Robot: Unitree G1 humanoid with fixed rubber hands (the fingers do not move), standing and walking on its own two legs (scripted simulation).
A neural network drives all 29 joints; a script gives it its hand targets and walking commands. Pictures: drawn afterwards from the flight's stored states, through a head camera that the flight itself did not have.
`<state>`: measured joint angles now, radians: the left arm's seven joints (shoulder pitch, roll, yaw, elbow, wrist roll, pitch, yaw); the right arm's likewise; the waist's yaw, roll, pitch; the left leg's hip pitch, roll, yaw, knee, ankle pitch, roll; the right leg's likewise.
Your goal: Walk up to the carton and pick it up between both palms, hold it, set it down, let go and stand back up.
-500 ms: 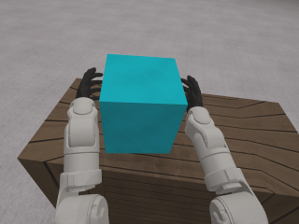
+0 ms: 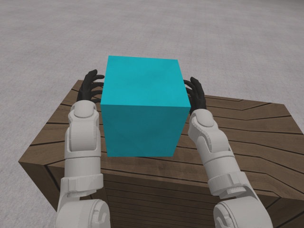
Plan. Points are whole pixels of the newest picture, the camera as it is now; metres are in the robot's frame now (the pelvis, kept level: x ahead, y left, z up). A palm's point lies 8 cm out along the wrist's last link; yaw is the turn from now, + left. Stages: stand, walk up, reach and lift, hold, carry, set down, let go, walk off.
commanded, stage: hold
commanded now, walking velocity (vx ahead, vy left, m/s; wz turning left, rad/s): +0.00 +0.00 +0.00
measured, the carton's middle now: (142, 108) +0.39 +0.01 +0.14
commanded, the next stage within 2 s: none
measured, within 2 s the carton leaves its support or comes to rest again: neither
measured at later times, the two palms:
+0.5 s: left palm (86, 102) +0.36 +0.15 +0.19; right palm (197, 108) +0.35 -0.13 +0.17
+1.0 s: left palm (86, 100) +0.36 +0.15 +0.19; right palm (196, 108) +0.35 -0.13 +0.17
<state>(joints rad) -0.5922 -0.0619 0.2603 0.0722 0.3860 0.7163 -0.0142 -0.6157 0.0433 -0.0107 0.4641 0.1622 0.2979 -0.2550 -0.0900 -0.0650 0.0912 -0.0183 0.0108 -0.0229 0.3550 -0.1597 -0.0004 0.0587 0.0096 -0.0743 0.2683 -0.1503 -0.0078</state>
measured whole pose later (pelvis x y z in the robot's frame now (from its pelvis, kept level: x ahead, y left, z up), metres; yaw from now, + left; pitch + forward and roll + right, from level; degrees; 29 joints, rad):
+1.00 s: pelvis +0.00 +0.00 +0.00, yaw +0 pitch -11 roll -1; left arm -0.63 -0.07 0.28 0.10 0.40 0.72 -0.02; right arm -0.64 0.05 -0.02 0.49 0.15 0.29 -0.25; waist -0.09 -0.06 0.10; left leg -0.01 0.01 -0.03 0.34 -0.15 0.00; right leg 0.07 0.00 -0.08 0.27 -0.15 -0.01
